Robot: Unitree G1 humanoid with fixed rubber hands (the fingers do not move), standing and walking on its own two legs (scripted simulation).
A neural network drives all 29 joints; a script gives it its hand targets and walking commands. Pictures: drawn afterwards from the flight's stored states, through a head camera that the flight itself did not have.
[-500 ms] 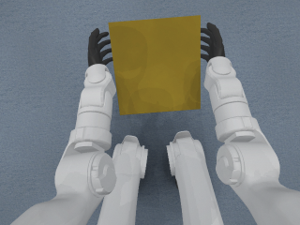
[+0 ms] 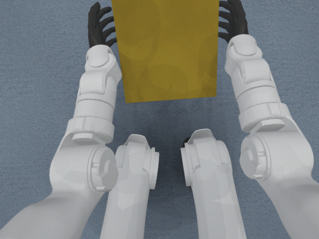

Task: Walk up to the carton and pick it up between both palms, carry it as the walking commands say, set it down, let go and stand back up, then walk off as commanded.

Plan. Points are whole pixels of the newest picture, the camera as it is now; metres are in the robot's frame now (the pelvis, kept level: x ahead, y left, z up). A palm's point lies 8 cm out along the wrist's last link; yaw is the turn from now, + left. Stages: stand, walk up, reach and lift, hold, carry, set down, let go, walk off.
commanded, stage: set down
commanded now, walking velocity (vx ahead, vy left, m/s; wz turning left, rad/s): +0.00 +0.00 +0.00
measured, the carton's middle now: (165, 48) +0.52 -0.03 -0.25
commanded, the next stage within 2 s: none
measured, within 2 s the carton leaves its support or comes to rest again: neither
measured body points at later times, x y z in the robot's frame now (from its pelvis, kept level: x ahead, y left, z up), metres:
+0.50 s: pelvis +0.00 +0.00 -0.01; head +0.33 -0.03 +0.29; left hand +0.53 +0.12 -0.15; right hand +0.53 -0.18 -0.16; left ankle +0.10 +0.11 -0.36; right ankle +0.12 -0.11 -0.36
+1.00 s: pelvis +0.01 +0.00 -0.02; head +0.34 -0.03 +0.27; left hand +0.54 +0.12 -0.16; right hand +0.54 -0.18 -0.17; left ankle +0.10 +0.10 -0.36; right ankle +0.12 -0.11 -0.36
